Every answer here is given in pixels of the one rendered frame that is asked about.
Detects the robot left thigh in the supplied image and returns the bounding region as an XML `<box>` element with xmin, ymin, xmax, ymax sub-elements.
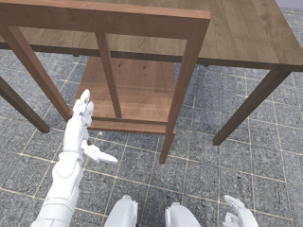
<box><xmin>103</xmin><ymin>199</ymin><xmax>138</xmax><ymax>227</ymax></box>

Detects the left robot hand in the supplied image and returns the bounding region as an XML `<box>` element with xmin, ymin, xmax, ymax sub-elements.
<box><xmin>62</xmin><ymin>89</ymin><xmax>118</xmax><ymax>164</ymax></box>

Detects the robot right thigh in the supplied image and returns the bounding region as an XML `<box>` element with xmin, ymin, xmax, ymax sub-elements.
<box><xmin>165</xmin><ymin>205</ymin><xmax>201</xmax><ymax>227</ymax></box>

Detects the left robot forearm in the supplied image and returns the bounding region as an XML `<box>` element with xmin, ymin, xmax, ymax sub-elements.
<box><xmin>30</xmin><ymin>151</ymin><xmax>84</xmax><ymax>227</ymax></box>

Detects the right robot hand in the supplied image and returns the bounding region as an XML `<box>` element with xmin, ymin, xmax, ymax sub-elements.
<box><xmin>223</xmin><ymin>195</ymin><xmax>258</xmax><ymax>227</ymax></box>

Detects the chair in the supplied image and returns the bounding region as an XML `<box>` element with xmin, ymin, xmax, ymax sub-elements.
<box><xmin>0</xmin><ymin>0</ymin><xmax>211</xmax><ymax>165</ymax></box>

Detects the table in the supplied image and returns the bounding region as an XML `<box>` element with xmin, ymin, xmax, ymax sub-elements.
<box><xmin>0</xmin><ymin>0</ymin><xmax>303</xmax><ymax>146</ymax></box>

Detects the robot thigh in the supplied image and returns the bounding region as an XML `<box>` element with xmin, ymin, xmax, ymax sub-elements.
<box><xmin>103</xmin><ymin>199</ymin><xmax>138</xmax><ymax>227</ymax></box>
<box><xmin>165</xmin><ymin>205</ymin><xmax>201</xmax><ymax>227</ymax></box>

